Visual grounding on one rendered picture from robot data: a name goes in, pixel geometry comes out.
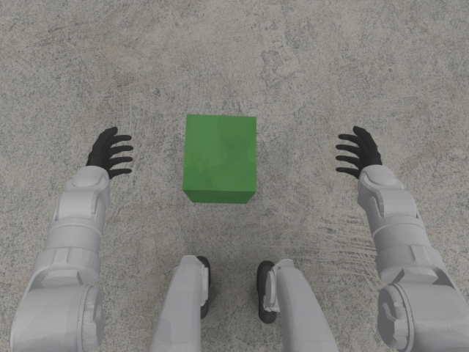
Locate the robot left hand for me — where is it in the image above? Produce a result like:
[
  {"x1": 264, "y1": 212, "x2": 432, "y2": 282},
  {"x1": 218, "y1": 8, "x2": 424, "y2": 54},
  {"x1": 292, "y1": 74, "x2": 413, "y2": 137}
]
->
[{"x1": 86, "y1": 127, "x2": 133, "y2": 180}]

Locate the robot right hand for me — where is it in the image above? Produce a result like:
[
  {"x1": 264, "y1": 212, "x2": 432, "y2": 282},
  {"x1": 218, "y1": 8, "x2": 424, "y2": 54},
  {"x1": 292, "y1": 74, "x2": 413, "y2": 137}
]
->
[{"x1": 336, "y1": 126, "x2": 383, "y2": 179}]

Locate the robot left thigh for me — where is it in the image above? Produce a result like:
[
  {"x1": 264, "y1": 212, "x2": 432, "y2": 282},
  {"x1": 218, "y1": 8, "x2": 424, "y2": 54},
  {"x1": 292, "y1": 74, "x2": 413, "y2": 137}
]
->
[{"x1": 148, "y1": 263, "x2": 208, "y2": 352}]

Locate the carton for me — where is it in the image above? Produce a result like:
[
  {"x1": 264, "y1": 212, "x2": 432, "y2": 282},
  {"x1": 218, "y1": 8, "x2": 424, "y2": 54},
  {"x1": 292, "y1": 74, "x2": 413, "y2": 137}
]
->
[{"x1": 182, "y1": 114, "x2": 256, "y2": 204}]

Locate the robot left forearm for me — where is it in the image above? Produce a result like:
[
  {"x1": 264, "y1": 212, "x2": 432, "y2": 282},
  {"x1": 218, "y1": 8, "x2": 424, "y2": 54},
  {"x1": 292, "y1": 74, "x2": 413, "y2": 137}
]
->
[{"x1": 9, "y1": 166, "x2": 111, "y2": 352}]

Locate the robot right foot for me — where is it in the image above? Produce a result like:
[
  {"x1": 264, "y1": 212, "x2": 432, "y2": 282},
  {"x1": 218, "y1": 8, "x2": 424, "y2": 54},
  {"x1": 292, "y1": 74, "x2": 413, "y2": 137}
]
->
[{"x1": 256, "y1": 260, "x2": 277, "y2": 324}]

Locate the robot right forearm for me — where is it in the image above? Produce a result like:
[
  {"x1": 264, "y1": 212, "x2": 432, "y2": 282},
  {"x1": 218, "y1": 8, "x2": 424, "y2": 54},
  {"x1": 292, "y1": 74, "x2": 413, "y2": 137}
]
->
[{"x1": 357, "y1": 165, "x2": 469, "y2": 310}]

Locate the robot right upper arm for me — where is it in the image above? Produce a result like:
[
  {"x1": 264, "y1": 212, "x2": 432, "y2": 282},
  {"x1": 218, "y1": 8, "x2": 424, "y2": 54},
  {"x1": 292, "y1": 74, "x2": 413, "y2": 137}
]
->
[{"x1": 377, "y1": 282, "x2": 469, "y2": 352}]

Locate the robot left upper arm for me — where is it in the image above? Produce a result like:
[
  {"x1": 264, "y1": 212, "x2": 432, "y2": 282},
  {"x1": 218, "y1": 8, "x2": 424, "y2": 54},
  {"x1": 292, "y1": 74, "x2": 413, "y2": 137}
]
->
[{"x1": 12, "y1": 284, "x2": 105, "y2": 352}]

